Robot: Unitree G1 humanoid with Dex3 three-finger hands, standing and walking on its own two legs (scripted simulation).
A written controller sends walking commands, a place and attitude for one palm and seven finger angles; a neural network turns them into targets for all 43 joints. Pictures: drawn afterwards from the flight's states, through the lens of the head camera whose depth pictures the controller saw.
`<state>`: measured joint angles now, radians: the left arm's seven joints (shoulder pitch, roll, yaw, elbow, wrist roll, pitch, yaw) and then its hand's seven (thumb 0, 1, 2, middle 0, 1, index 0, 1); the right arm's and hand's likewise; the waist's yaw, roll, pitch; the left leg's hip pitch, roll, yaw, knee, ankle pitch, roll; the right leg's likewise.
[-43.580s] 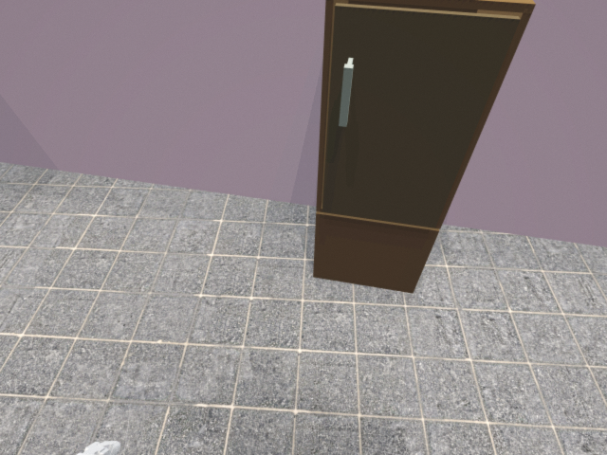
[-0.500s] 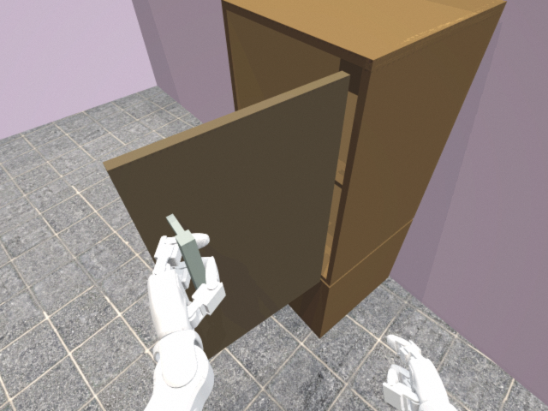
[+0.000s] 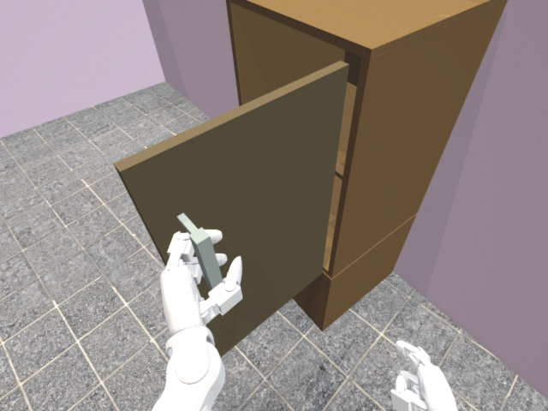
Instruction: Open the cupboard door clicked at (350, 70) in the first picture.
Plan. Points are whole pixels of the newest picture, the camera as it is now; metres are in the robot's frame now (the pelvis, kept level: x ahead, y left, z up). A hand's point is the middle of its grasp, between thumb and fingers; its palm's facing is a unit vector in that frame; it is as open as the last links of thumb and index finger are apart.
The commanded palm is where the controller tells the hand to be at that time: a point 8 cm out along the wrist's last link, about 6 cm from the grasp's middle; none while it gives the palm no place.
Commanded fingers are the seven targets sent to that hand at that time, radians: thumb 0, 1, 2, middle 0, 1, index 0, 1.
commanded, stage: open thumb and fingers to let go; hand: left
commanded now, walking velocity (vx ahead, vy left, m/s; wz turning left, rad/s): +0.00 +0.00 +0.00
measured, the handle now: (202, 257) +0.31 +0.13 +0.09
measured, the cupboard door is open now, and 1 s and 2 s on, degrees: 93 95 95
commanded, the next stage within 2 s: slide the hand sideways off the handle in 0.56 s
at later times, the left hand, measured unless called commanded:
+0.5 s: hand (221, 281) +0.27 +0.09 +0.09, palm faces +0.31 -0.95 -0.01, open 14.8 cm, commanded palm +0.22 +0.13 +0.08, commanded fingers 0.00 -0.50 0.30 -0.16 -0.35 -0.16 -0.35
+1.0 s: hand (221, 311) +0.23 +0.09 +0.09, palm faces -0.10 -0.99 +0.02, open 16.2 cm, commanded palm +0.20 +0.14 +0.08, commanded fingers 0.00 -0.50 0.30 -0.15 -0.30 -0.15 -0.30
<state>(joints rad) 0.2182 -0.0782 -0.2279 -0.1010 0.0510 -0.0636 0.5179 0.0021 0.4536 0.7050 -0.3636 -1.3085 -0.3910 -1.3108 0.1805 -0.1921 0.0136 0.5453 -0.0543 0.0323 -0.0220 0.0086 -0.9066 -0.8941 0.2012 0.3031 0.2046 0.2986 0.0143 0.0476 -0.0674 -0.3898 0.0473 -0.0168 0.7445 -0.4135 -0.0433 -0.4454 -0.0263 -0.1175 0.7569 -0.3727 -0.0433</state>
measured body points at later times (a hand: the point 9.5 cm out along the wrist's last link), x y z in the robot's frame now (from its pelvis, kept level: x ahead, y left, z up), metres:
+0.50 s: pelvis -0.02 +0.03 +0.00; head -0.02 +0.02 +0.45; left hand +0.25 +0.14 +0.09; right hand +0.17 -0.18 -0.09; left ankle -0.02 +0.15 -0.71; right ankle +0.01 -0.09 -0.71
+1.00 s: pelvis -0.02 +0.03 -0.01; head -0.01 +0.01 +0.44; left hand +0.23 +0.14 +0.09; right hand +0.16 -0.19 -0.09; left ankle -0.02 +0.15 -0.71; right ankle +0.01 -0.09 -0.71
